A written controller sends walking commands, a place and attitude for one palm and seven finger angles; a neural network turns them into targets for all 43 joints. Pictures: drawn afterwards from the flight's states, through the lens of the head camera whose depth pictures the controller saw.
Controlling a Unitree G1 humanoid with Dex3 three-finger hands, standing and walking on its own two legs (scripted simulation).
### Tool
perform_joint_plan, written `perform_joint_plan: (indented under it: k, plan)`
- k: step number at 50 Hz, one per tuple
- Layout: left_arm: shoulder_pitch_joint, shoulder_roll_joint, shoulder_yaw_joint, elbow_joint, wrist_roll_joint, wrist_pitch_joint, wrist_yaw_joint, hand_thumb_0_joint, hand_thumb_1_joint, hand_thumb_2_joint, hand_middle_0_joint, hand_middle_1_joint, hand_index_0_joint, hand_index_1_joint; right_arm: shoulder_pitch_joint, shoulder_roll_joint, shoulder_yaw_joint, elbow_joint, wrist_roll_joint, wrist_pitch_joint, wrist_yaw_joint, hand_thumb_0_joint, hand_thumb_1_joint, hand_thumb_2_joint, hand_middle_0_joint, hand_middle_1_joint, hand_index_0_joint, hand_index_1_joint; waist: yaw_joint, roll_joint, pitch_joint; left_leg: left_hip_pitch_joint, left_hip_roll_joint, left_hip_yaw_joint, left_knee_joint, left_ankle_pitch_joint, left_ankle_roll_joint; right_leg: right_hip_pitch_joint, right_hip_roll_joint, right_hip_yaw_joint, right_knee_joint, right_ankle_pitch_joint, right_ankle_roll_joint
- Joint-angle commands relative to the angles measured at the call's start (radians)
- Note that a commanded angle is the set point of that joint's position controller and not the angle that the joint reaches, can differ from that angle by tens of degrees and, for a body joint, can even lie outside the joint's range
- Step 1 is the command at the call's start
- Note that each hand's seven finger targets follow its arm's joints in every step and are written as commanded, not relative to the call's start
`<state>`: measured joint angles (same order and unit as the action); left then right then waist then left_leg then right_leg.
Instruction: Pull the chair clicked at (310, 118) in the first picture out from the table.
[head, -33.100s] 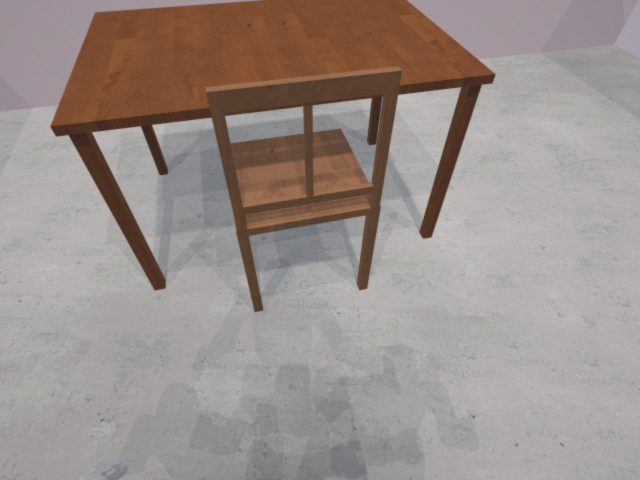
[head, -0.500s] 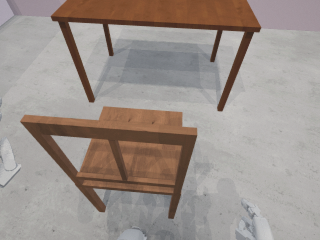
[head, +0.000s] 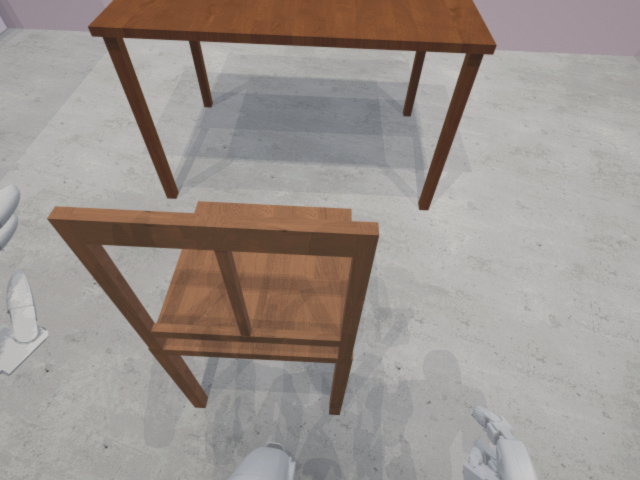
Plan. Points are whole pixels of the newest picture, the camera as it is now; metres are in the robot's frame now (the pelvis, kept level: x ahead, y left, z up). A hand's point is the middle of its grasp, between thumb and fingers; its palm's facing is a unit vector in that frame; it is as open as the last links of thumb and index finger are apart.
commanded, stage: stop stepping back and stand still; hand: left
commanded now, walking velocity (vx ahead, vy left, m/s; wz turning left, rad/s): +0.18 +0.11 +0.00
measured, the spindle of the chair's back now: (235, 295) +0.40 +0.18 -0.10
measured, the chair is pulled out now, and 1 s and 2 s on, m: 0.68 0.68 0.68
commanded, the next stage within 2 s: let the arm hang, fingers relaxed in 0.70 s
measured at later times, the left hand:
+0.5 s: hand out of the picture +0.12 +0.27 +0.16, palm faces +0.50 -0.76 -0.43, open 7.4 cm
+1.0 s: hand out of the picture +0.09 +0.22 -0.11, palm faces +0.11 -0.95 -0.31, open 7.4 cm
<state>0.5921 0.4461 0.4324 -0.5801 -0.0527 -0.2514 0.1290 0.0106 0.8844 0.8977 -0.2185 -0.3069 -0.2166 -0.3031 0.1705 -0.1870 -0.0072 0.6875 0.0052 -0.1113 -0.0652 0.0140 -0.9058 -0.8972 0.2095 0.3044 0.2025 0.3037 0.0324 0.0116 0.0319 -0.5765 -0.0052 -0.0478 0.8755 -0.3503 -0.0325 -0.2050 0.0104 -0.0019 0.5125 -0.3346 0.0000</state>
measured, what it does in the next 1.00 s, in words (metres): steps on the spot: left foot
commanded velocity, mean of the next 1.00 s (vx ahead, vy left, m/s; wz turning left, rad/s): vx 0.01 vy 0.00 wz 0.00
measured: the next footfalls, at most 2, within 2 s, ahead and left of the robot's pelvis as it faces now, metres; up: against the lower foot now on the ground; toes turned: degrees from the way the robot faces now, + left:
left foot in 0.08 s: +0.06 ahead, +0.11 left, +0.00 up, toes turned +1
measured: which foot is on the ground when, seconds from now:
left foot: up 0.00-0.06, down 0.08-1.00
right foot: down 0.00-1.00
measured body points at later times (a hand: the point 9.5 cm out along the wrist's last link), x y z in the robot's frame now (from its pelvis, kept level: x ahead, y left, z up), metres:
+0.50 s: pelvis -0.06 -0.01 +0.00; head -0.07 -0.01 +0.45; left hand +0.09 +0.31 +0.19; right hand +0.09 -0.26 -0.09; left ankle +0.02 +0.11 -0.73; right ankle -0.04 -0.13 -0.73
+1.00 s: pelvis -0.06 +0.00 -0.01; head -0.07 -0.01 +0.44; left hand +0.08 +0.27 -0.09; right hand +0.06 -0.25 -0.14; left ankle +0.02 +0.11 -0.73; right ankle -0.04 -0.13 -0.73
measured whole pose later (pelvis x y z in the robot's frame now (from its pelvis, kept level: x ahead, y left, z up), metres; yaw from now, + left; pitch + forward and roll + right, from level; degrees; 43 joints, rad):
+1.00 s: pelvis -0.06 +0.00 -0.01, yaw +4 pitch -2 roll -2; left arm 0.26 0.24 0.07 0.55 0.03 0.07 0.02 0.00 0.91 0.90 -0.20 -0.30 -0.20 -0.30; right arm 0.21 -0.24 -0.01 0.84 -0.02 0.01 0.00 0.01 -0.91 -0.90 0.21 0.30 0.20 0.30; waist -0.03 0.05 0.01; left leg -0.42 -0.01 -0.06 0.67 -0.21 0.01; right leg -0.28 -0.02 -0.08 0.64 -0.33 0.00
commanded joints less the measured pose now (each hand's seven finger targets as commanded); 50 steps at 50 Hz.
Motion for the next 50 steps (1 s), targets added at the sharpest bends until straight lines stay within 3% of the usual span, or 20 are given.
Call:
perform_joint_plan:
  k: [1, 2, 3, 4, 5, 7, 11, 13, 14, 16, 22, 27, 33, 39, 40, 41, 42, 44, 47, 50]
  plan:
    - [-0.043, 0.155, 0.141, -0.044, 0.004, -0.02, 0.041, 0.0, 0.9, 0.9, -0.2, -0.3, -0.2, -0.3, -0.125, -0.075, -0.002, -0.192, 0.006, -0.031, -0.027, 0.0, -0.9, -0.9, 0.2, 0.3, 0.2, 0.3, -0.052, -0.133, -0.109, 0.17, 0.01, 0.038, -0.248, 0.016, 0.02, 0.019, -0.224, 0.043, 0.001, 0.75, -0.084]
    - [-0.02, 0.176, 0.158, -0.061, 0.004, -0.014, 0.047, 0.0, 0.9, 0.9, -0.2, -0.3, -0.2, -0.3, -0.099, -0.106, -0.022, -0.203, 0.011, -0.023, -0.034, 0.0, -0.9, -0.9, 0.2, 0.3, 0.2, 0.3, -0.056, -0.116, -0.155, 0.28, 0.011, 0.068, -0.426, 0.222, 0.031, 0.035, -0.176, 0.02, 0.082, 0.746, -0.051]
    - [-0.014, 0.161, 0.138, -0.098, -0.004, -0.014, 0.049, 0.0, 0.9, 0.9, -0.2, -0.3, -0.2, -0.3, -0.081, -0.123, -0.038, -0.212, 0.014, -0.022, -0.033, 0.0, -0.9, -0.9, 0.2, 0.3, 0.2, 0.3, -0.046, -0.074, -0.205, 0.396, 0.078, 0.038, -0.495, 0.498, 0.059, 0.032, -0.127, -0.004, 0.132, 0.642, -0.013]
    - [-0.02, 0.163, 0.134, -0.146, -0.01, -0.013, 0.047, 0.0, 0.9, 0.9, -0.2, -0.3, -0.2, -0.3, -0.063, -0.151, -0.06, -0.222, 0.019, -0.028, -0.025, 0.0, -0.9, -0.9, 0.2, 0.3, 0.2, 0.3, -0.033, 0.008, -0.238, 0.528, 0.196, -0.06, -0.477, 0.775, 0.103, -0.067, -0.083, 0.008, 0.156, 0.333, 0.013]
    - [-0.011, 0.156, 0.106, -0.144, -0.008, -0.012, 0.038, 0.0, 0.9, 0.9, -0.2, -0.3, -0.2, -0.3, -0.036, -0.174, -0.078, -0.224, 0.038, -0.03, -0.011, 0.0, -0.9, -0.9, 0.2, 0.3, 0.2, 0.3, -0.042, 0.088, -0.233, 0.611, 0.26, -0.087, -0.468, 0.812, 0.121, -0.146, -0.061, 0.03, 0.173, -0.023, 0.009]
    - [0.012, 0.19, 0.142, -0.216, 0.005, 0.008, 0.043, 0.0, 0.9, 0.9, -0.2, -0.3, -0.2, -0.3, -0.057, -0.136, -0.048, -0.226, -0.008, -0.044, -0.003, 0.0, -0.9, -0.9, 0.2, 0.3, 0.2, 0.3, -0.033, 0.29, -0.197, 0.457, 0.275, -0.218, -0.5, 0.757, 0.159, -0.113, -0.049, 0.006, 0.133, -0.153, 0.015]
    - [0.074, 0.202, 0.176, -0.251, -0.002, 0.008, 0.044, 0.0, 0.9, 0.9, -0.2, -0.3, -0.2, -0.3, -0.054, -0.146, -0.049, -0.223, 0.021, -0.055, -0.002, 0.0, -0.9, -0.9, 0.2, 0.3, 0.2, 0.3, -0.03, 0.121, -0.161, 0.257, 0.181, -0.13, -0.46, 0.24, 0.095, 0.1, -0.057, -0.012, -0.124, 0.087, 0.009]
    - [0.091, 0.178, 0.173, -0.199, -0.007, 0.013, 0.046, 0.0, 0.9, 0.9, -0.2, -0.3, -0.2, -0.3, -0.043, -0.143, -0.052, -0.232, 0.029, -0.049, -0.007, 0.0, -0.9, -0.9, 0.2, 0.3, 0.2, 0.3, -0.045, 0.081, -0.116, 0.179, 0.119, -0.077, -0.47, -0.125, 0.061, 0.057, -0.076, 0.04, -0.143, -0.006, -0.017]
    - [0.084, 0.174, 0.171, -0.168, -0.008, 0.017, 0.052, 0.0, 0.9, 0.9, -0.2, -0.3, -0.2, -0.3, -0.036, -0.143, -0.052, -0.234, 0.027, -0.043, -0.013, 0.0, -0.9, -0.9, 0.2, 0.3, 0.2, 0.3, -0.051, 0.064, -0.088, 0.198, 0.091, -0.06, -0.435, -0.153, 0.05, -0.02, -0.094, 0.091, -0.185, -0.093, -0.035]
    - [0.033, 0.163, 0.151, -0.118, -0.008, 0.023, 0.058, 0.0, 0.9, 0.9, -0.2, -0.3, -0.2, -0.3, -0.026, -0.139, -0.047, -0.214, 0.016, -0.041, -0.025, 0.0, -0.9, -0.9, 0.2, 0.3, 0.2, 0.3, -0.063, 0.051, -0.048, 0.258, 0.077, -0.054, -0.386, -0.11, 0.046, -0.133, -0.123, 0.139, -0.234, -0.14, -0.054]
    - [-0.134, 0.123, 0.055, -0.049, 0.007, 0.042, 0.057, 0.0, 0.9, 0.9, -0.2, -0.3, -0.2, -0.3, -0.035, -0.151, -0.039, -0.188, 0.01, -0.065, -0.038, 0.0, -0.9, -0.9, 0.2, 0.3, 0.2, 0.3, -0.058, -0.034, -0.016, 0.294, 0.082, -0.077, -0.408, -0.09, 0.059, -0.163, -0.105, 0.11, -0.239, -0.187, -0.031]
    - [-0.185, 0.138, 0.05, -0.137, 0.023, 0.031, 0.063, 0.0, 0.9, 0.9, -0.2, -0.3, -0.2, -0.3, -0.052, -0.144, -0.033, -0.186, 0.004, -0.081, -0.035, 0.0, -0.9, -0.9, 0.2, 0.3, 0.2, 0.3, -0.051, 0.055, -0.001, 0.256, 0.09, -0.1, -0.472, -0.119, 0.068, -0.117, -0.088, 0.083, -0.213, -0.178, -0.031]
    - [-0.076, 0.16, 0.111, -0.131, 0.024, 0.011, 0.064, 0.0, 0.9, 0.9, -0.2, -0.3, -0.2, -0.3, -0.036, -0.128, -0.031, -0.201, 0.003, -0.09, -0.029, 0.0, -0.9, -0.9, 0.2, 0.3, 0.2, 0.3, -0.039, 0.162, -0.023, 0.145, 0.108, -0.133, -0.605, -0.224, 0.071, 0.048, -0.032, 0.023, -0.155, -0.094, -0.018]
    - [-0.043, 0.127, 0.086, -0.067, 0.009, 0.015, 0.049, 0.0, 0.9, 0.9, -0.2, -0.3, -0.2, -0.3, -0.018, -0.132, -0.034, -0.191, 0.007, -0.094, -0.02, 0.0, -0.9, -0.9, 0.2, 0.3, 0.2, 0.3, -0.045, 0.057, -0.051, 0.24, 0.094, -0.094, -0.546, -0.117, 0.058, 0.001, -0.057, 0.053, -0.221, -0.078, -0.02]
    - [-0.168, -0.086, -0.364, 0.674, 0.082, 0.117, -0.085, 0.0, 0.9, 0.9, -0.2, -0.3, -0.2, -0.3, -0.048, -0.218, -0.067, 0.024, 0.007, -0.156, 0.067, 0.0, -0.9, -0.9, 0.2, 0.3, 0.2, 0.3, -0.09, 0.001, 0.042, 0.218, 0.11, -0.1, -0.411, 0.134, 0.049, -0.15, -0.08, -0.023, -0.08, 0.067, -0.036]
    - [-0.175, -0.083, -0.299, 0.714, 0.097, 0.221, -0.124, 0.0, 0.9, 0.9, -0.2, -0.3, -0.2, -0.3, 0.032, -0.237, -0.073, 0.058, -0.013, -0.046, 0.07, 0.0, -0.9, -0.9, 0.2, 0.3, 0.2, 0.3, -0.066, -0.003, -0.02, 0.207, 0.127, -0.122, -0.419, 0.216, 0.074, -0.117, -0.098, 0.015, -0.073, 0.106, -0.032]
    - [-0.181, -0.112, -0.318, 0.739, 0.092, 0.248, -0.129, 0.0, 0.9, 0.9, -0.2, -0.3, -0.2, -0.3, 0.041, -0.192, -0.061, 0.048, -0.015, -0.001, 0.064, 0.0, -0.9, -0.9, 0.2, 0.3, 0.2, 0.3, -0.05, -0.065, -0.04, 0.204, 0.124, -0.122, -0.405, 0.149, 0.084, -0.118, -0.093, 0.013, -0.07, 0.04, -0.044]
    - [-0.237, -0.106, -0.336, 0.835, 0.09, 0.261, -0.129, 0.0, 0.9, 0.9, -0.2, -0.3, -0.2, -0.3, 0.05, -0.176, -0.045, 0.034, -0.025, 0.054, 0.064, 0.0, -0.9, -0.9, 0.2, 0.3, 0.2, 0.3, -0.051, -0.166, -0.019, 0.205, 0.073, -0.114, -0.337, 0.041, 0.086, -0.172, -0.127, 0.049, -0.1, -0.082, -0.075]
    - [-0.326, -0.101, -0.361, 1.002, 0.087, 0.276, -0.116, 0.0, 0.9, 0.9, -0.2, -0.3, -0.2, -0.3, 0.103, -0.135, -0.04, 0.063, -0.036, 0.112, 0.064, 0.0, -0.9, -0.9, 0.2, 0.3, 0.2, 0.3, -0.072, -0.262, -0.016, 0.321, 0.003, -0.026, -0.163, 0.078, 0.058, -0.276, -0.211, 0.092, -0.157, -0.142, -0.143]
    - [-0.383, -0.088, -0.382, 1.161, 0.084, 0.286, -0.113, 0.0, 0.9, 0.9, -0.2, -0.3, -0.2, -0.3, 0.153, -0.132, -0.031, 0.131, -0.037, 0.121, 0.065, 0.0, -0.9, -0.9, 0.2, 0.3, 0.2, 0.3, -0.089, -0.115, 0.031, 0.326, 0.046, -0.07, -0.235, 0.096, 0.068, -0.316, -0.169, 0.057, -0.092, -0.166, -0.121]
